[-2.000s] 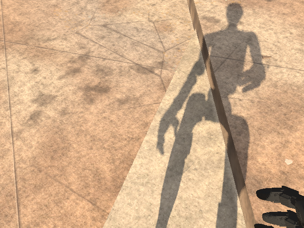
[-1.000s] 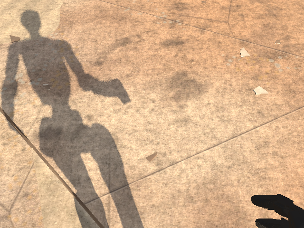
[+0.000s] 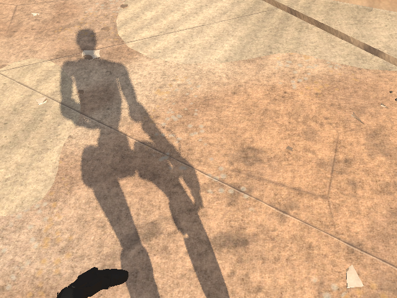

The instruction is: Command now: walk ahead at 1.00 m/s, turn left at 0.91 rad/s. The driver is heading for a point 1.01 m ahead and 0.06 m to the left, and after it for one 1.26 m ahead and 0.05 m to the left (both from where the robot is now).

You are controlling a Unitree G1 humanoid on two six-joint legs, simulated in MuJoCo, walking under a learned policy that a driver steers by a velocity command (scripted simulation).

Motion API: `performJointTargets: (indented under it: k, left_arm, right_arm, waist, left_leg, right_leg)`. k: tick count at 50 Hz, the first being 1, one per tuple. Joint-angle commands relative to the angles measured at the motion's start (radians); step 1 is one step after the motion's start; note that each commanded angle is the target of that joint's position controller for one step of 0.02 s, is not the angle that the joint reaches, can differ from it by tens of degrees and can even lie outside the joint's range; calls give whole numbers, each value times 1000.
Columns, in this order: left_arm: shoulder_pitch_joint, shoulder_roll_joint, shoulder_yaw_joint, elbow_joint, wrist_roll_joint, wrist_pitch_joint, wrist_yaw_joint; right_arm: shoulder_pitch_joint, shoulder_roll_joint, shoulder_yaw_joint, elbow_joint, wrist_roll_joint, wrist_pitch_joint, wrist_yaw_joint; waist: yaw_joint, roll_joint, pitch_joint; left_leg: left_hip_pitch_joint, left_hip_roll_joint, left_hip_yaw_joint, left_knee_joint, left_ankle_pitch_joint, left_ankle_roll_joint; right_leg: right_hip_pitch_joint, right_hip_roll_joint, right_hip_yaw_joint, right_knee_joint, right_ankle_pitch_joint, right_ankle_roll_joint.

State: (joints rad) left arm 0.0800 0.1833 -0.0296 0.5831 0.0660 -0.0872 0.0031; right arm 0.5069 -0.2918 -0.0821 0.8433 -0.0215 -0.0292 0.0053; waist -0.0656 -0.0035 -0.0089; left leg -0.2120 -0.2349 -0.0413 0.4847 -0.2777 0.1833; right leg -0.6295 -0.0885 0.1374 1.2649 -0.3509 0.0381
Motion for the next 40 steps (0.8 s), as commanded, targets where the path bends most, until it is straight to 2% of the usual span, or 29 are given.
performJointTargets:
  k: [1,3,6,7,8,9,10,11,12,13,14,15,18,22,25,26,27,29,30,31,32,33,34,35,36,37,38,39,40]
  left_arm:
    - [-56,150,28,-103,-13,20,-12]
    - [-118,116,14,-112,-41,20,-23]
    - [-125,146,25,-100,-50,14,-18]
    - [-97,166,35,-90,-49,9,-12]
    - [-14,202,54,-67,-47,3,-1]
    - [148,240,76,-29,-43,-4,11]
    - [379,309,106,4,-23,-10,33]
    - [478,398,127,20,18,-8,43]
    - [353,409,139,15,6,0,31]
    - [237,282,118,-8,-1,9,25]
    - [216,216,103,10,-12,12,17]
    - [227,193,97,41,-9,10,13]
    - [307,139,81,142,-27,-23,-3]
    - [301,190,89,183,-36,-46,-15]
    - [353,217,90,220,-44,-43,-16]
    - [373,243,93,232,-44,-41,-15]
    - [391,258,94,248,-45,-37,-14]
    - [439,309,98,276,-44,-24,0]
    - [437,337,102,284,-43,-11,10]
    - [411,348,102,280,-49,3,17]
    - [408,305,92,253,-47,4,17]
    - [478,136,62,197,-46,1,-8]
    - [399,232,80,165,-67,-5,0]
    - [289,237,83,143,-72,-10,2]
    - [276,204,71,147,-70,-11,-5]
    - [282,187,69,167,-62,2,-12]
    - [330,168,66,192,-51,23,-22]
    - [353,152,65,203,-45,42,-33]
    - [326,145,68,201,-42,56,-40]
  right_arm:
    - [-137,-149,-27,-124,10,-53,-4]
    - [-139,-158,-34,-123,21,-54,5]
    - [-92,-180,-47,-112,26,-48,13]
    - [-87,-189,-52,-112,21,-45,10]
    - [-93,-209,-56,-114,15,-45,10]
    - [-122,-227,-60,-117,13,-49,14]
    - [-174,-179,-45,-145,13,-60,17]
    - [-179,-20,-3,-206,33,-67,11]
    - [-112,-41,13,-242,46,-58,7]
    - [-190,-90,9,-213,16,-37,2]
    - [-247,-93,10,-216,-8,-31,16]
    - [-282,-78,13,-220,-19,-24,33]
    - [-328,-18,37,-265,-25,2,64]
    - [-455,-47,53,-327,-29,4,72]
    - [-574,-42,71,-350,-19,-7,94]
    - [-591,-32,77,-356,-15,-10,96]
    - [-596,-42,76,-350,-15,-11,90]
    - [-542,-68,67,-327,-28,-14,68]
    - [-412,-96,53,-291,-33,-15,55]
    - [-199,-123,35,-220,-32,-17,39]
    - [-49,-191,7,-173,-46,-15,19]
    - [-90,-280,-11,-178,-50,-14,2]
    - [-54,-266,-18,-194,-27,-14,-5]
    - [-106,-213,-11,-156,-21,-20,-12]
    - [-143,-164,-1,-137,-17,-34,-9]
    - [-184,-124,8,-129,-23,-49,-6]
    - [-204,-88,20,-122,-19,-58,-8]
    - [-195,-66,27,-112,-12,-69,-6]
    - [-184,-49,31,-94,-2,-80,-1]
  waist:
    - [80,-44,125]
    - [33,19,101]
    - [-6,55,48]
    - [5,56,21]
    - [49,44,-42]
    - [150,10,-140]
    - [265,-33,-263]
    - [252,-292,-354]
    - [142,-441,-371]
    - [141,-245,-205]
    - [140,-129,-106]
    - [128,-82,-58]
    - [82,-111,14]
    - [50,-76,79]
    - [82,-28,137]
    - [84,-46,144]
    - [82,-44,145]
    - [42,-103,64]
    - [-32,-134,-22]
    - [-139,-129,-126]
    - [-180,-84,-233]
    - [-29,197,-315]
    - [-97,118,-412]
    - [-62,41,-186]
    - [-16,14,-52]
    - [32,-22,4]
    - [76,-12,26]
    - [96,40,30]
    - [104,39,65]
  left_leg:
    - [-275,256,-377,-342,79,152]
    - [-297,203,-313,-330,162,95]
    - [-112,231,-358,-233,290,45]
    - [-44,240,-374,-166,365,27]
    - [1,235,-368,-36,495,3]
    - [-21,196,-320,182,558,-28]
    - [-178,156,-265,492,417,-50]
    - [-456,67,-160,808,-249,-64]
    - [-607,122,-104,955,-193,-57]
    - [-653,202,-63,982,-87,-56]
    - [-629,238,-42,922,-22,-62]
    - [-591,262,-46,880,-5,-70]
    - [-592,282,-80,812,-10,-85]
    - [-588,265,-64,569,155,-100]
    - [-400,241,82,302,271,-76]
    - [-347,238,101,252,277,-59]
    - [-322,219,126,216,256,-43]
    - [-217,143,182,176,138,-11]
    - [-69,118,171,165,77,10]
    - [177,111,145,84,97,33]
    - [459,238,-16,110,-48,50]
    - [693,542,-500,45,-233,104]
    - [705,621,-788,-121,-259,143]
    - [541,566,-579,-160,-155,110]
    - [352,534,-453,-194,-31,93]
    - [222,492,-354,-224,36,56]
    - [131,457,-262,-265,61,25]
    - [73,459,-222,-301,73,19]
    - [60,448,-170,-329,122,3]
  right_leg:
    - [78,-38,-73,-321,146,28]
    - [242,3,-114,-525,335,24]
    - [301,51,-114,-681,396,10]
    - [332,72,-111,-720,351,3]
    - [428,103,-119,-740,267,-9]
    - [612,100,-127,-734,201,-21]
    - [869,-36,-11,-699,-7,-50]
    - [1064,-323,442,-861,-407,-90]
    - [1015,-400,829,-1037,-547,-166]
    - [872,-346,660,-1023,-582,-167]
    - [743,-282,461,-1003,-389,-157]
    - [654,-233,329,-1004,-214,-141]
    - [556,-175,137,-1037,66,-136]
    - [496,-147,-73,-1140,293,-145]
    - [436,-117,-208,-1259,422,-136]
    - [454,-138,-217,-1270,497,-142]
    - [518,-137,-248,-1237,690,-143]
    - [663,-159,-287,-1042,1219,-138]
    - [675,-174,-295,-849,1357,-134]
    - [603,-158,-308,-586,1338,-128]
    - [382,-119,-295,-251,978,-126]
    - [2,51,-250,131,-145,-96]
    - [-126,108,-57,271,-116,-123]
    - [-196,45,-50,218,17,-130]
    - [-159,15,-64,137,65,-128]
    - [-97,-14,-52,73,79,-121]
    - [-32,-27,-44,38,92,-112]
    - [7,-38,-41,7,88,-103]
    - [-22,-46,-41,-17,92,-101]
